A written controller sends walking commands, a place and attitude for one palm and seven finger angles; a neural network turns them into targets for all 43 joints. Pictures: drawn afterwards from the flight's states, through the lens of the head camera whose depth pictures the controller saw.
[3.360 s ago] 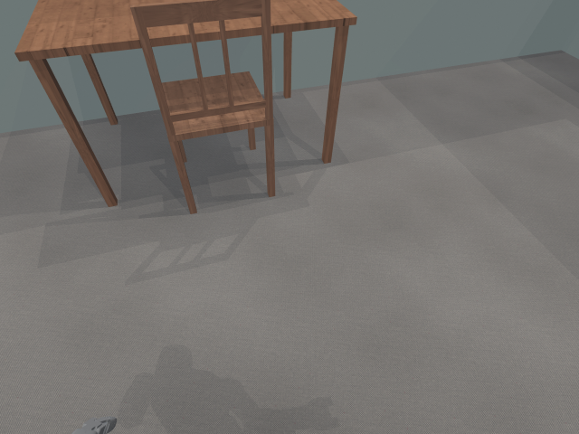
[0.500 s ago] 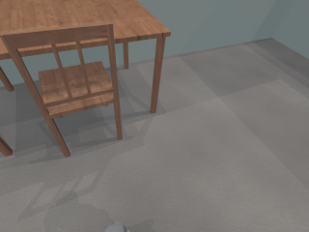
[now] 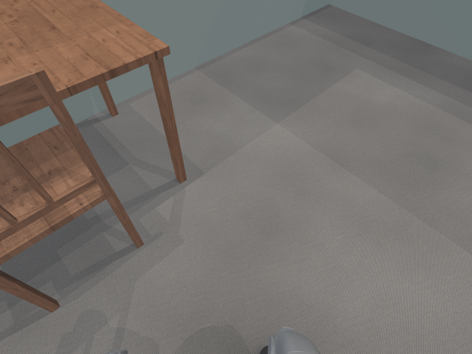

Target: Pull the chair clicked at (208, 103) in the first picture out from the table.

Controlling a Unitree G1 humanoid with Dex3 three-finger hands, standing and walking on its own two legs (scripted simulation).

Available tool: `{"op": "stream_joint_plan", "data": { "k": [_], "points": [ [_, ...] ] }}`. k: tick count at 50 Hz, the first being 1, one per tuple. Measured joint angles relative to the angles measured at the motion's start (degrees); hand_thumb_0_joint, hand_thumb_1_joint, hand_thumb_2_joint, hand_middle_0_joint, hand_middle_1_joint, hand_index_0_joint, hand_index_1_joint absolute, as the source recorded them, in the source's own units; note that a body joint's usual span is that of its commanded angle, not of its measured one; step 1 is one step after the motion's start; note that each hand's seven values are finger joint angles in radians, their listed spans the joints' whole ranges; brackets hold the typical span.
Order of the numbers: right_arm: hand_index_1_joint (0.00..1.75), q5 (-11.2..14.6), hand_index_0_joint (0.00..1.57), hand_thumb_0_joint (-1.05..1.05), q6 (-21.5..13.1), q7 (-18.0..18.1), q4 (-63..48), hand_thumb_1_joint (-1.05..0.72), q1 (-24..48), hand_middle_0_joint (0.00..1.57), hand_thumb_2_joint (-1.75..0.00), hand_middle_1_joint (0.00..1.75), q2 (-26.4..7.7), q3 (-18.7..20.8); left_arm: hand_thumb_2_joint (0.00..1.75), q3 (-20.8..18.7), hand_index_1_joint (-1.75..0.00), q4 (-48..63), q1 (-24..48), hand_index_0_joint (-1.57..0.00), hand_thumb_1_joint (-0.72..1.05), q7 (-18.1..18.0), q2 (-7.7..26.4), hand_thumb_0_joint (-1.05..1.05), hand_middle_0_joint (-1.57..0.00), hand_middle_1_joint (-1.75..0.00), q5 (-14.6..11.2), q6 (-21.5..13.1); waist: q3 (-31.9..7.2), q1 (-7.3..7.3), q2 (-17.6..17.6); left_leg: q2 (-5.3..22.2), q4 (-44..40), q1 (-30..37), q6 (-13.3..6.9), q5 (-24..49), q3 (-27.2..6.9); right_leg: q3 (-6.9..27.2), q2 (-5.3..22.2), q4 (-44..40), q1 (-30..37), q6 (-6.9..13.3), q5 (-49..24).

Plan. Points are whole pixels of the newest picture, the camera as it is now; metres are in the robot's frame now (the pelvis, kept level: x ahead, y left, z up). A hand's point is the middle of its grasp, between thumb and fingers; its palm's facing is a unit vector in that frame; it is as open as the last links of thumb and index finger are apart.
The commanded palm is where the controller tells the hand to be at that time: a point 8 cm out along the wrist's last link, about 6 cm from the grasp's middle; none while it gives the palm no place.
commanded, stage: turn to face it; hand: left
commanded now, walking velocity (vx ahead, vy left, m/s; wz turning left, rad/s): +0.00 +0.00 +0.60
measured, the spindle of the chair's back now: out of the picture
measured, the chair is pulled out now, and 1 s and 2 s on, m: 0.00 0.00 0.00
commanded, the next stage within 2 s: take the last steps up to it in 1.30 s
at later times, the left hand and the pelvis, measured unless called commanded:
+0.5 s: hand out of the picture +0.10 +0.20 -0.19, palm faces +0.25 -0.96 -0.16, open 7.3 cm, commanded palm none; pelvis +0.05 +0.01 -0.02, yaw +12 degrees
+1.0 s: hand out of the picture +0.05 +0.19 -0.14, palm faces +0.49 -0.82 -0.31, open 7.4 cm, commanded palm none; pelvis +0.06 -0.05 +0.00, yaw +30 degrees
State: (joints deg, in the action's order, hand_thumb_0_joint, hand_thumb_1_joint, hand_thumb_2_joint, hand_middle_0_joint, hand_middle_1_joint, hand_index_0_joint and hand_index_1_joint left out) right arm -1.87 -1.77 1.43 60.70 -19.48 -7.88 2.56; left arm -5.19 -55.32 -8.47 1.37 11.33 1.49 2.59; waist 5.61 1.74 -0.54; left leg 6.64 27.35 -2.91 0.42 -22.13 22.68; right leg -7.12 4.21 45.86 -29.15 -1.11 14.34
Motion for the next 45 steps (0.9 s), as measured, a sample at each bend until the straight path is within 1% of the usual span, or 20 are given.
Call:
{"op": "stream_joint_plan", "data": {
  "k": [1, 3, 4, 5, 7, 8, 10, 12, 15, 20, 22, 23, 24, 25, 26, 28, 31, 38, 43, 45],
  "points": [
    [0.30, 0.0, 0.20, 0.00, 0.2, 0.0, 0.2, -0.92, -0.4, 0.20, -0.90, 0.30, -0.1, 0.0, 0.90, 0.3, -0.30, 0.4, 0.7, -0.19, 0.91, -0.1, -0.1, 0.01, -0.20, -0.30, 0.1, -0.3, 0.3, 0.58, 0.4, 0.6, 1.6, 0.1, 0.5, -1.3, 0.3, -0.3, -0.5, -2.6, 1.5, 0.5, 0.0],
    [0.30, 0.3, 0.20, 0.00, 0.5, -0.2, 0.8, -0.91, -2.0, 0.20, -0.90, 0.30, 0.0, -0.1, 0.90, 1.0, -0.30, 1.2, 1.7, -0.19, 0.91, -0.4, 0.0, 0.01, -0.20, -0.30, 0.3, -1.8, 0.0, 1.44, 0.7, 1.8, 7.9, -1.5, 1.4, -4.4, -0.2, -0.7, -1.0, -9.3, 6.0, 1.9, -4.6],
    [0.30, 0.7, 0.20, 0.00, 0.9, -0.3, 1.4, -0.91, -2.1, 0.20, -0.90, 0.30, -0.1, -0.2, 0.90, 1.3, -0.30, 1.3, 2.4, -0.19, 0.91, -0.9, -0.2, 0.01, -0.20, -0.30, 0.3, -3.0, -0.1, 1.43, 1.1, 2.4, 14.0, -4.1, 1.5, -6.2, -2.7, -1.0, -1.3, -8.6, 6.0, 3.1, -2.2],
    [0.30, 1.0, 0.20, 0.00, 1.6, -0.3, 1.9, -0.91, -1.6, 0.20, -0.90, 0.30, -0.3, -0.3, 0.90, 1.8, -0.30, 1.1, 3.2, -0.19, 0.91, -1.2, -0.7, 0.01, -0.20, -0.30, -0.1, -3.8, 0.3, 1.61, 2.1, 2.2, 20.2, -6.9, 1.4, -8.5, -7.0, -1.5, -1.8, -7.2, 5.9, 4.1, -0.1],
    [0.30, 1.3, 0.20, 0.00, 2.8, 0.0, 2.4, -0.91, -0.7, 0.20, -0.90, 0.30, -0.5, -0.5, 0.90, 2.8, -0.30, 0.8, 4.1, -0.19, 0.91, -1.8, -1.7, 0.01, -0.20, -0.30, -0.4, -4.4, 0.4, 1.97, 3.0, 0.5, 29.7, -11.7, 1.3, -10.7, -14.1, -2.3, -2.2, -7.1, 7.2, 5.0, 1.6],
    [0.30, 1.3, 0.20, 0.00, 3.2, 0.0, 2.4, -0.91, -0.2, 0.20, -0.90, 0.30, -0.4, -0.5, 0.90, 3.2, -0.30, 0.6, 4.3, -0.20, 0.91, -2.1, -2.2, 0.01, -0.20, -0.30, -0.4, -4.3, 0.1, 2.06, 3.1, -0.2, 32.6, -13.6, 1.4, -10.3, -16.2, -2.7, -2.2, -8.1, 8.2, 4.8, 1.5],
    [0.30, 1.2, 0.20, 0.00, 3.6, -0.1, 2.0, -0.91, 0.6, 0.20, -0.90, 0.30, -0.2, -0.5, 0.90, 3.7, -0.30, 0.3, 4.6, -0.20, 0.91, -2.5, -3.1, 0.01, -0.20, -0.30, -0.4, -3.7, -0.8, 2.28, 2.9, -0.8, 34.8, -16.6, 1.6, -8.6, -18.4, -3.6, -2.0, -10.4, 10.0, 4.6, 0.7],
    [0.30, 1.1, 0.20, 0.00, 4.0, -0.3, 1.1, -0.91, 1.4, 0.20, -0.90, 0.30, 0.1, -0.5, 0.90, 3.9, -0.30, 0.2, 4.6, -0.20, 0.91, -2.7, -3.9, 0.01, -0.20, -0.30, -0.4, -3.1, -1.6, 2.34, 2.3, -1.1, 34.0, -18.7, 1.8, -7.1, -18.7, -4.5, -1.4, -12.4, 11.2, 4.6, 0.2],
    [0.30, 1.0, 0.20, 0.00, 4.3, -0.9, -0.5, -0.91, 2.7, 0.20, -0.90, 0.30, 0.4, -0.3, 0.90, 4.0, -0.30, 0.4, 4.3, -0.20, 0.91, -2.7, -4.6, 0.01, -0.20, -0.30, -0.2, -2.5, -2.3, 2.04, 1.3, -1.2, 30.4, -20.1, 2.1, -5.6, -17.8, -6.1, -0.1, -13.9, 12.5, 4.1, -0.1],
    [0.30, 0.7, 0.20, 0.01, 4.6, -1.5, -2.9, -0.92, 4.6, 0.20, -0.90, 0.30, -0.7, 0.3, 0.90, 3.0, -0.30, 1.2, 2.5, -0.20, 0.91, -2.6, -4.0, 0.01, -0.21, -0.30, -0.2, -1.9, -2.2, 0.60, -0.4, -1.5, 20.9, -18.7, 2.1, -3.1, -15.4, -9.3, 2.3, -12.4, 12.8, 2.7, 1.2],
    [0.30, 0.5, 0.20, 0.01, 4.3, -1.7, -4.1, -0.93, 5.0, 0.20, -0.90, 0.30, -1.6, 0.6, 0.90, 2.5, -0.30, 1.5, 1.3, -0.20, 0.91, -2.6, -2.9, 0.00, -0.21, -0.30, -0.4, -1.5, -2.2, 0.19, -0.8, -1.7, 14.4, -16.5, 1.8, 0.8, -14.6, -10.6, 3.4, -9.8, 11.9, 1.8, 2.7],
    [0.30, 0.4, 0.20, 0.01, 4.0, -1.8, -4.9, -0.92, 4.9, 0.20, -0.90, 0.30, -2.2, 0.8, 0.90, 2.1, -0.30, 1.7, 0.6, -0.20, 0.91, -2.5, -2.3, 0.00, -0.21, -0.30, -0.5, -1.1, -2.5, 0.12, -0.7, -2.0, 12.0, -16.1, 0.1, 1.7, -14.9, -11.1, 4.0, -7.6, 10.9, 1.3, 3.8],
    [0.30, 0.2, 0.20, 0.01, 3.7, -1.8, -5.3, -0.92, 5.3, 0.20, -0.90, 0.30, -2.4, 1.0, 0.90, 1.7, -0.30, 1.7, 0.0, -0.20, 0.91, -2.5, -1.4, 0.00, -0.21, -0.30, -0.7, -0.5, -2.5, 0.01, -1.4, -2.6, 12.9, -17.0, -1.5, 1.4, -15.0, -9.8, 4.3, -4.0, 9.1, -0.1, 8.2],
    [0.30, 0.0, 0.20, 0.01, 3.4, -1.7, -5.8, -0.92, 5.6, 0.20, -0.90, 0.30, -2.5, 1.0, 0.90, 1.2, -0.30, 1.5, -0.5, -0.20, 0.91, -2.5, -0.5, 0.00, -0.21, -0.30, -0.7, 0.2, -2.3, -0.04, -1.8, -3.1, 13.5, -17.5, -2.5, 1.2, -15.1, -6.9, 3.8, 1.1, 6.9, -0.9, 12.1],
    [0.30, -0.1, 0.20, 0.00, 3.1, -1.5, -6.2, -0.92, 5.8, 0.20, -0.90, 0.30, -2.6, 0.9, 0.90, 0.8, -0.30, 1.2, -0.8, -0.20, 0.91, -2.5, 0.3, 0.00, -0.21, -0.30, -0.6, 0.8, -2.1, 0.01, -2.0, -3.5, 13.2, -17.6, -3.1, 1.5, -15.4, -4.0, 2.9, 6.5, 4.7, -1.5, 13.7],
    [0.30, 0.0, 0.20, 0.00, 2.7, -1.1, -6.5, -0.92, 5.9, 0.20, -0.90, 0.30, -2.9, 0.7, 0.90, 0.0, -0.30, 0.5, -1.3, -0.20, 0.91, -2.3, 1.7, 0.01, -0.20, -0.30, -0.5, 1.2, -1.9, -0.14, -2.0, -4.4, 10.4, -16.8, -3.3, 3.2, -16.3, 0.2, 1.5, 14.8, 1.5, -2.4, 12.1],
    [0.30, 0.2, 0.20, 0.00, 2.6, -0.8, -6.5, -0.91, 6.0, 0.20, -0.90, 0.30, -3.4, 0.4, 0.90, -0.3, -0.30, 0.2, -2.2, -0.20, 0.91, -2.1, 3.1, 0.01, -0.20, -0.30, -0.6, 1.1, -1.8, -0.78, -1.6, -5.7, 5.1, -14.8, -3.5, 6.3, -17.5, 3.3, 0.8, 18.4, 0.0, -3.6, 8.5],
    [0.30, 0.4, 0.20, 0.00, 3.0, -1.2, -6.9, -0.91, 7.1, 0.20, -0.90, 0.30, -4.6, 0.5, 0.90, 0.0, -0.30, 0.9, -2.1, -0.19, 0.91, -2.3, 4.2, 0.01, -0.20, -0.30, -1.1, 1.1, -1.7, -0.84, 0.2, -7.6, -0.3, -13.0, -3.1, 10.0, -21.8, 6.3, 0.0, 9.8, 3.9, -4.9, 9.3],
    [0.30, 0.3, 0.20, 0.00, 4.0, -1.6, -7.3, -0.91, 8.3, 0.20, -0.90, 0.30, -5.6, 1.0, 0.90, 0.9, -0.30, 2.6, -0.4, -0.19, 0.91, -2.4, 3.1, 0.01, -0.20, -0.30, -1.4, 0.7, -1.4, -0.19, 1.8, -8.8, 0.7, -14.3, -1.8, 10.5, -25.4, 6.9, -1.6, 0.2, 8.2, -4.2, 10.0],
    [0.30, 0.4, 0.20, 0.00, 4.5, -1.8, -7.5, -0.91, 8.6, 0.20, -0.90, 0.30, -6.1, 1.3, 0.90, 1.5, -0.30, 3.7, -0.2, -0.20, 0.91, -2.4, 2.4, 0.01, -0.20, -0.30, -1.5, 0.0, -1.6, -0.11, 2.5, -9.3, 2.4, -15.5, -0.9, 10.2, -26.9, 6.5, -2.3, -7.2, 11.4, -3.7, 6.9]
  ]
}}
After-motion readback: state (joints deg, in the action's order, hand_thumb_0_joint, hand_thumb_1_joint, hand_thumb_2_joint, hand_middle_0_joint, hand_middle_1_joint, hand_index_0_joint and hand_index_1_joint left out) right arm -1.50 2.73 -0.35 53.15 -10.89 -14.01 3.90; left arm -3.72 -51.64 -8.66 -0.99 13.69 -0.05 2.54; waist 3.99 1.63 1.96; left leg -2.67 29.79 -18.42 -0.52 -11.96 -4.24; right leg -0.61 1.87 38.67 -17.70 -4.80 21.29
